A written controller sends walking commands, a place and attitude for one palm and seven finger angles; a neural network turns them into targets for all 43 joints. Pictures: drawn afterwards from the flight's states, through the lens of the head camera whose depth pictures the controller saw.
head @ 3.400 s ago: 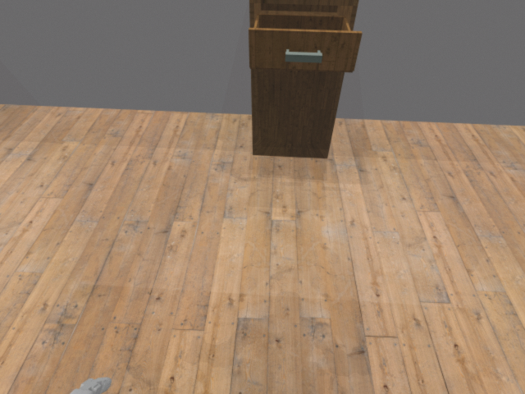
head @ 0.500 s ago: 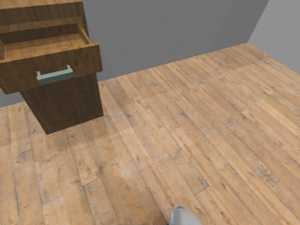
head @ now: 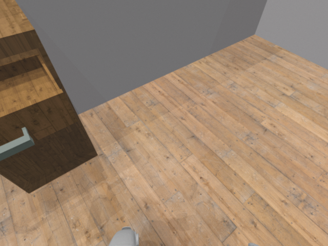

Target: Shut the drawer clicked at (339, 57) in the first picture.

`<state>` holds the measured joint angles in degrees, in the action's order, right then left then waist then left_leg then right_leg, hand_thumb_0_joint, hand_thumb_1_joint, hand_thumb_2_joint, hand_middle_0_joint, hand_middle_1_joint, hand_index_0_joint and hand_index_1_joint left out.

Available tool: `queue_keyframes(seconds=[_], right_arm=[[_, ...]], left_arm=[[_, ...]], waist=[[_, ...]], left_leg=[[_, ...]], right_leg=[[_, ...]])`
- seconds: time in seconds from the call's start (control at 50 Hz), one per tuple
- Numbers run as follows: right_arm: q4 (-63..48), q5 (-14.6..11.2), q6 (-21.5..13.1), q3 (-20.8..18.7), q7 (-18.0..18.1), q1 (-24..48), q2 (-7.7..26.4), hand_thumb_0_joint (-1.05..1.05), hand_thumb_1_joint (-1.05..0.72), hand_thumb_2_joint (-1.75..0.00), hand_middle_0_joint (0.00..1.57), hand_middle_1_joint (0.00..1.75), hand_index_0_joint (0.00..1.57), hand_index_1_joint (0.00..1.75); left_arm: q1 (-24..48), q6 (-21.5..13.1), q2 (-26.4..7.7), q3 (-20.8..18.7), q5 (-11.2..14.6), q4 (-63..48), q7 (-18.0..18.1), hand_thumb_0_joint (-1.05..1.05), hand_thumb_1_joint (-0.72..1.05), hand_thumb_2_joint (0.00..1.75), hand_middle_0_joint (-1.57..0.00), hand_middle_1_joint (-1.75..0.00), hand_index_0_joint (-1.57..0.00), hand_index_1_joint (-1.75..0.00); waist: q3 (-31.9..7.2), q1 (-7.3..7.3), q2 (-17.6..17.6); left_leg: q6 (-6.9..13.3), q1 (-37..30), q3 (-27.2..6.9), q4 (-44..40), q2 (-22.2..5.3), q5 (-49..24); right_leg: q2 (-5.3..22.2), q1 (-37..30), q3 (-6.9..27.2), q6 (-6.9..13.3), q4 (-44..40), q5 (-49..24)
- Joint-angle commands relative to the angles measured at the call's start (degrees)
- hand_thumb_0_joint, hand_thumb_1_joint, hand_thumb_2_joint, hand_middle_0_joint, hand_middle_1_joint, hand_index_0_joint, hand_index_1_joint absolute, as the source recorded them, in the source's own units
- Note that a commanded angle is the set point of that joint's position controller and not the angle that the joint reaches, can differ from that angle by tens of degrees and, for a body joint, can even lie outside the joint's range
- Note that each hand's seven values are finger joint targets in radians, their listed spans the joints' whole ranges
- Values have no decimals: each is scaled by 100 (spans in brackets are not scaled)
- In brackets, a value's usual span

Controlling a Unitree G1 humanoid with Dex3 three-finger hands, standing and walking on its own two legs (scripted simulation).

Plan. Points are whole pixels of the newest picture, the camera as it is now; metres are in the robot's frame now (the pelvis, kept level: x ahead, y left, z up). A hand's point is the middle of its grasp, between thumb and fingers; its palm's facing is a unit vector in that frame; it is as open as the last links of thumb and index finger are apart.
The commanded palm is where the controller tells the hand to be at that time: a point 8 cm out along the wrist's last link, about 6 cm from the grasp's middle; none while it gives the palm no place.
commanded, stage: turn to face it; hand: left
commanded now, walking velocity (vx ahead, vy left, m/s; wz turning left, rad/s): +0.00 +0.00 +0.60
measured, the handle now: (4, 145) +0.37 +0.48 -0.01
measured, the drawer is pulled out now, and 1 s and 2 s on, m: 0.30 0.30 0.30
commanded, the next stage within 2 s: take the last steps up to it in 1.02 s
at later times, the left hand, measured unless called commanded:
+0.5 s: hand out of the picture +0.13 +0.23 -0.16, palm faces +0.26 -0.93 -0.24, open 7.4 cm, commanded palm none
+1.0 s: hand out of the picture -0.01 +0.17 -0.17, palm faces +0.56 -0.79 -0.24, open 7.4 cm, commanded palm none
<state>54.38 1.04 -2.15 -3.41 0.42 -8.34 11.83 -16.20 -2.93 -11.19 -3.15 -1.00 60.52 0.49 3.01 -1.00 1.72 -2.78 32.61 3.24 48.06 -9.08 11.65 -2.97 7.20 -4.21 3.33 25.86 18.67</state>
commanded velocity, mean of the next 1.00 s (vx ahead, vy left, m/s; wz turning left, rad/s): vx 0.00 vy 0.00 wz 0.51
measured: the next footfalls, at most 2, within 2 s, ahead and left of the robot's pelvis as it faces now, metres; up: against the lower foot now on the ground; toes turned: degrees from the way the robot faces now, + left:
left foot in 0.10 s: +0.18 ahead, +0.14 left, +0.00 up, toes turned +10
right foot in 0.58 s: +0.15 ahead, -0.10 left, +0.00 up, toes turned +15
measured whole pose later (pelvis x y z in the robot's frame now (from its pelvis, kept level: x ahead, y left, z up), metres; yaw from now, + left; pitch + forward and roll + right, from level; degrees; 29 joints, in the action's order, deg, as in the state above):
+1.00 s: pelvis +0.07 -0.01 +0.00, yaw +32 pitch -1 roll +1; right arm 52.9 0.7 3.9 -3.4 -1.1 -6.3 14.0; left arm -15.9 0.8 -10.9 -2.1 -1.5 53.9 0.8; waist 5.2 1.7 -0.3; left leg -2.5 17.8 4.4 40.8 -1.9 22.7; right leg 8.4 12.8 -15.0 -0.1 34.1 19.4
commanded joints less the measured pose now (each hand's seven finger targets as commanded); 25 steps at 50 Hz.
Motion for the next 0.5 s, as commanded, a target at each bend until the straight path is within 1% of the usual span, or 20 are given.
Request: queue_keyframes(seconds=[0.0,0.02,0.04,0.06,0.08,0.1,0.12,0.14,0.16,0.18,0.2,0.22,0.26,0.3,0.34,0.36,0.38,0.4,0.44,0.48], right_arm=[[25,-10,-19,137,-65,-379,-10,0,-90,-90,20,30,20,30],[66,8,-29,132,-47,-464,75,0,-90,-90,20,30,20,30],[197,32,-44,92,-34,-854,236,0,-90,-90,20,30,20,30],[283,70,-64,12,-12,-1343,631,0,-90,-90,20,30,20,30],[268,79,-61,-78,7,-1715,1166,0,-90,-90,20,30,20,30],[292,2,32,-54,28,-1698,1242,0,-90,-90,20,30,20,30],[267,1,68,-31,59,-1333,1127,0,-90,-90,20,30,20,30],[153,0,63,-20,83,-1006,1027,0,-90,-90,20,30,20,30],[48,9,99,-3,89,-748,908,0,-90,-90,20,30,20,30],[-13,11,113,7,80,-531,836,0,-90,-90,20,30,20,30],[-73,7,125,-3,72,-444,843,0,-90,-90,20,30,20,30],[-128,2,152,-42,59,-362,861,0,-90,-90,20,30,20,30],[-227,5,204,-127,30,-306,844,0,-90,-90,20,30,20,30],[-307,20,238,-169,17,-357,914,0,-90,-90,20,30,20,30],[-341,35,276,-227,5,-430,980,0,-90,-90,20,30,20,30],[-353,41,289,-253,2,-449,1016,0,-90,-90,20,30,20,30],[-362,40,301,-263,-1,-535,1015,0,-90,-90,20,30,20,30],[-372,50,316,-286,-1,-554,1035,0,-90,-90,20,30,20,30],[-424,61,351,-326,-5,-502,1082,0,-90,-90,20,30,20,30],[-475,46,372,-357,-13,-457,1114,0,-90,-90,20,30,20,30]], left_arm=[[-352,-65,-682,-93,-21,-187,91,0,90,90,-20,-30,-20,-30],[-375,-42,-689,-78,-5,-189,113,0,90,90,-20,-30,-20,-30],[-344,-8,-695,-63,15,-193,147,0,90,90,-20,-30,-20,-30],[-397,26,-642,-52,65,-252,155,0,90,90,-20,-30,-20,-30],[-684,44,-415,-8,156,-304,156,0,90,90,-20,-30,-20,-30],[-668,67,-417,29,135,-408,177,0,90,90,-20,-30,-20,-30],[-357,143,-508,1,98,-445,204,0,90,90,-20,-30,-20,-30],[-65,193,-483,-36,70,-494,184,0,90,90,-20,-30,-20,-30],[74,238,-522,-82,40,-538,148,0,90,90,-20,-30,-20,-30],[138,275,-537,-108,27,-547,106,0,90,90,-20,-30,-20,-30],[27,323,-491,-118,30,-542,90,0,90,90,-20,-30,-20,-30],[-55,371,-449,-142,38,-552,84,0,90,90,-20,-30,-20,-30],[-60,452,-417,-187,6,-608,84,0,90,90,-20,-30,-20,-30],[84,475,-401,-214,-10,-734,83,0,90,90,-20,-30,-20,-30],[287,485,-378,-228,-6,-870,92,0,90,90,-20,-30,-20,-30],[330,479,-371,-226,-5,-943,90,0,90,90,-20,-30,-20,-30],[463,468,-406,-233,-9,-1009,92,0,90,90,-20,-30,-20,-30],[519,463,-393,-227,2,-1075,95,0,90,90,-20,-30,-20,-30],[421,442,-383,-215,30,-1122,107,0,90,90,-20,-30,-20,-30],[254,403,-439,-211,55,-1133,114,0,90,90,-20,-30,-20,-30]], waist=[[-235,139,-1067],[-318,71,-886],[-568,-108,-701],[-1007,-278,-2],[-1551,-301,1430],[-1486,-221,1410],[-961,-128,1007],[-597,-88,927],[-352,-7,814],[-222,83,718],[-358,144,661],[-456,176,694],[-456,163,655],[-493,110,491],[-455,22,484],[-525,0,550],[-527,-63,608],[-560,-74,706],[-627,-39,696],[-724,24,754]], left_leg=[[99,-939,370,-963,492,-248],[141,-1234,409,-1365,645,-435],[199,-1833,309,-1867,656,-1151],[417,-2993,-145,-1905,192,-3174],[1135,-4159,-1736,-1747,-1148,-5710],[1707,-3715,-2187,-2202,-1642,-6189],[1736,-3154,-2068,-2495,-1463,-5011],[1592,-2627,-2035,-2707,-1270,-3981],[1474,-2252,-1898,-2807,-1034,-3165],[1339,-1973,-1645,-2904,-810,-2719],[1245,-1877,-1496,-2993,-628,-2259],[1194,-1729,-1410,-3107,-521,-1545],[1133,-1444,-1485,-3371,-369,-228],[1180,-1434,-1772,-3472,-356,336],[1228,-1533,-2002,-3459,-358,605],[1246,-1681,-2067,-3403,-341,583],[1272,-1697,-2205,-3370,-338,517],[1304,-1751,-2317,-3306,-347,420],[1299,-1703,-2454,-3153,-293,153],[1215,-1668,-2527,-2911,-145,-467]], right_leg=[[1334,-244,323,312,-243,-4224],[1288,-418,202,192,97,-4444],[1273,-457,79,19,797,-4420],[1052,167,-166,-269,1792,-3447],[454,1425,-319,-533,3217,-157],[345,1478,146,-557,4200,2093],[521,1753,406,-559,4357,1837],[666,1969,455,-598,4318,1517],[763,1998,484,-614,4229,1322],[799,1927,444,-641,4104,1018],[757,1825,407,-663,4000,768],[736,1711,359,-671,3860,643],[715,1686,309,-690,3672,372],[685,1769,328,-703,3401,341],[662,1880,334,-720,3075,385],[629,1934,337,-724,2881,416],[603,1911,362,-719,2753,476],[568,1853,375,-712,2542,570],[460,1504,362,-668,1951,627],[310,1038,327,-632,1201,477]])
